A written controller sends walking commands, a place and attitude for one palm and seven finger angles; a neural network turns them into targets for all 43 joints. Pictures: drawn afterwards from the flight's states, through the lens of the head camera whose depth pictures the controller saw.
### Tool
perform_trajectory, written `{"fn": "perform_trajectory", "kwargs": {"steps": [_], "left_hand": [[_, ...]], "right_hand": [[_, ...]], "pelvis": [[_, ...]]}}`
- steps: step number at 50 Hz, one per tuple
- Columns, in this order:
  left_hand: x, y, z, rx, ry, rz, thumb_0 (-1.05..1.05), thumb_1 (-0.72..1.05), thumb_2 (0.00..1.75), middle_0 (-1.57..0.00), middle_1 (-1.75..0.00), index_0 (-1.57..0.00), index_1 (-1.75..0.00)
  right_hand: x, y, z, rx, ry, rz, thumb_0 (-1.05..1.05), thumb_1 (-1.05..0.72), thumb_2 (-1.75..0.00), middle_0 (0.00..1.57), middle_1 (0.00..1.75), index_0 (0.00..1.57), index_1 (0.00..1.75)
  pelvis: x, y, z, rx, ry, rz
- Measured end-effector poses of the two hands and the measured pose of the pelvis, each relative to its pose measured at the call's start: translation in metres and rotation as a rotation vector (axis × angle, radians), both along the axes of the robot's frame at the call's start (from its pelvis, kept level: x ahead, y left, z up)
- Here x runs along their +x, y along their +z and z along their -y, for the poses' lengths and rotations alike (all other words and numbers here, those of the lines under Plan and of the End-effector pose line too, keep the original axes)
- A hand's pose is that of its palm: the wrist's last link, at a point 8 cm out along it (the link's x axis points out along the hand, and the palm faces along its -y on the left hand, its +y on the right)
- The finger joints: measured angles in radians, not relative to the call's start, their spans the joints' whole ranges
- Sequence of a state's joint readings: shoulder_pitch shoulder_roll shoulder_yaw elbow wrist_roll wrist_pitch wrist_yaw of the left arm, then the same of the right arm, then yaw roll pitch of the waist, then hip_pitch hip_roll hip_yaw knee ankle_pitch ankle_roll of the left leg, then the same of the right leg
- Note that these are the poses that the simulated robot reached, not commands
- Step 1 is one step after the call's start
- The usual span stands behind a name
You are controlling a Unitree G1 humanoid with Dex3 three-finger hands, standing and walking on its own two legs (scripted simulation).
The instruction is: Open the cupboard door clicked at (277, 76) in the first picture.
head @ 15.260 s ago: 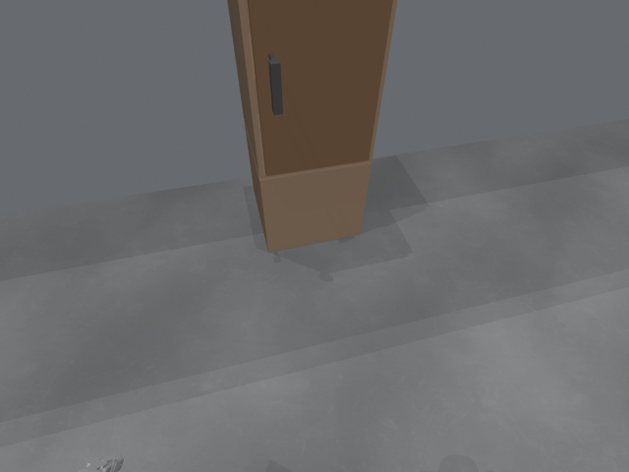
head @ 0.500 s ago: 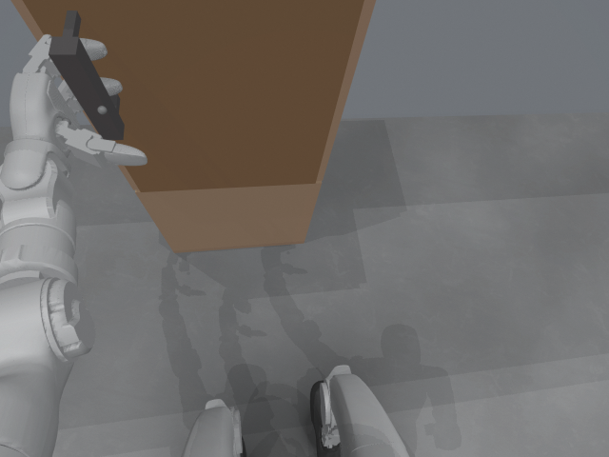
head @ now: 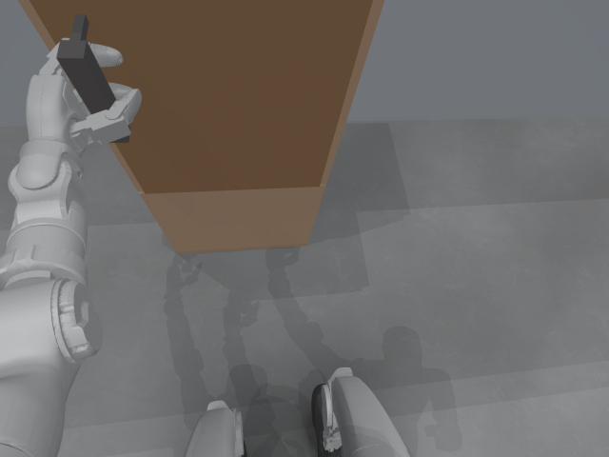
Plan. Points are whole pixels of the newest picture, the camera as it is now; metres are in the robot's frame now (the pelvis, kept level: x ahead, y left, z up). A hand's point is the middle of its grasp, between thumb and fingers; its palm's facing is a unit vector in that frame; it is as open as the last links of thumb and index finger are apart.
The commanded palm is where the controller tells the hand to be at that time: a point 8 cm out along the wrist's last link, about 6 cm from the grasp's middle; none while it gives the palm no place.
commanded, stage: close the thumb around the handle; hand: left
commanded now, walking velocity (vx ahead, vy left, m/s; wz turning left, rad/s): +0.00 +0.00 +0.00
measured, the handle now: (101, 83) +0.57 +0.20 +0.07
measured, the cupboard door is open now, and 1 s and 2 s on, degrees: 0 31 45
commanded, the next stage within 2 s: pull the door open along its arc in 0.18 s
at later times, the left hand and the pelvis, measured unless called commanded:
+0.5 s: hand (121, 118) +0.52 +0.17 +0.06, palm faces +0.00 -1.00 +0.00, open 5.7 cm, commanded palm +0.47 +0.22 +0.07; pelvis +0.00 +0.00 +0.00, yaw -1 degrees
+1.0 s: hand (188, 230) +0.37 +0.10 +0.07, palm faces +0.36 -0.93 +0.05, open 6.0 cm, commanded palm +0.32 +0.14 +0.07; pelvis +0.03 -0.01 +0.03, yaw +1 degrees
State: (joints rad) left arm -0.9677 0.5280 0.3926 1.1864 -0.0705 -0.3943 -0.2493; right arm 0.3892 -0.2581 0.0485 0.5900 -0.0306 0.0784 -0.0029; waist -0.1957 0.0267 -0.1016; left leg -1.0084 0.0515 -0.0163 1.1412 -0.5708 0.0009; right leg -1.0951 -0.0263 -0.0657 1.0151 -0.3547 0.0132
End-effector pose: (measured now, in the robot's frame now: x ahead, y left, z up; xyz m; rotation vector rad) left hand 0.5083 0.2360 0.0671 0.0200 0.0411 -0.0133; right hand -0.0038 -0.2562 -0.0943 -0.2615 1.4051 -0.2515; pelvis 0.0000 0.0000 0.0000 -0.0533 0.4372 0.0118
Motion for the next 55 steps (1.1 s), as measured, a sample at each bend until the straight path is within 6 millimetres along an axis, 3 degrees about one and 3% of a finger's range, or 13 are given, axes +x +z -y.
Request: {"fn": "perform_trajectory", "kwargs": {"steps": [6, 21, 30, 37, 47, 51, 55], "left_hand": [[0.0, -0.001, 0.005, -0.004, 0.001, 0.003, 0.01, 0.69, 0.82, -0.39, -1.33, -0.38, -1.33], [-0.003, -0.001, 0.006, -0.012, 0.017, 0.003, 0.01, 0.69, 0.83, -0.4, -1.35, -0.39, -1.35], [-0.026, -0.002, 0.011, -0.012, 0.01, 0.01, 0.01, 0.71, 0.77, -0.4, -1.35, -0.39, -1.35], [-0.072, -0.002, 0.023, -0.024, 0.0, 0.019, 0.01, 0.68, 0.71, -0.37, -1.35, -0.37, -1.35], [-0.164, 0.0, 0.083, -0.095, 0.321, 0.037, 0.03, 0.66, 0.7, -0.33, -1.35, -0.39, -1.35], [-0.181, 0.001, 0.102, -0.052, 0.403, 0.042, 0.02, 0.67, 0.72, -0.33, -1.35, -0.39, -1.35], [-0.184, 0.001, 0.108, -0.027, 0.459, 0.05, 0.01, 0.67, 0.77, -0.33, -1.35, -0.37, -1.35]], "right_hand": [[0.001, -0.001, 0.002, 0.001, -0.002, 0.005, 0.0, -0.9, -0.89, 0.21, 0.3, 0.2, 0.3], [-0.004, 0.0, 0.006, -0.004, -0.016, 0.018, 0.0, -0.9, -0.89, 0.21, 0.3, 0.2, 0.3], [0.008, 0.007, 0.003, 0.027, -0.043, 0.054, 0.0, -0.9, -0.9, 0.21, 0.3, 0.2, 0.3], [0.051, 0.016, 0.0, 0.061, -0.026, 0.169, 0.0, -0.9, -0.9, 0.21, 0.3, 0.2, 0.3], [0.159, 0.025, -0.02, 0.136, 0.15, 0.419, 0.0, -0.91, -0.9, 0.2, 0.3, 0.2, 0.3], [0.196, 0.028, -0.03, 0.145, 0.227, 0.495, 0.0, -0.91, -0.9, 0.2, 0.3, 0.2, 0.3], [0.218, 0.027, -0.037, 0.146, 0.284, 0.538, 0.0, -0.9, -0.9, 0.2, 0.3, 0.2, 0.3]], "pelvis": [[0.0, 0.0, 0.002, 0.002, -0.002, 0.0], [-0.004, 0.0, 0.005, 0.009, -0.013, 0.001], [0.007, 0.01, 0.002, 0.017, -0.032, 0.026], [0.021, 0.022, 0.0, 0.023, -0.038, 0.059], [0.032, 0.027, 0.002, 0.03, -0.021, 0.112], [0.031, 0.025, 0.008, 0.037, 0.002, 0.133], [0.027, 0.022, 0.015, 0.042, 0.025, 0.143]]}}
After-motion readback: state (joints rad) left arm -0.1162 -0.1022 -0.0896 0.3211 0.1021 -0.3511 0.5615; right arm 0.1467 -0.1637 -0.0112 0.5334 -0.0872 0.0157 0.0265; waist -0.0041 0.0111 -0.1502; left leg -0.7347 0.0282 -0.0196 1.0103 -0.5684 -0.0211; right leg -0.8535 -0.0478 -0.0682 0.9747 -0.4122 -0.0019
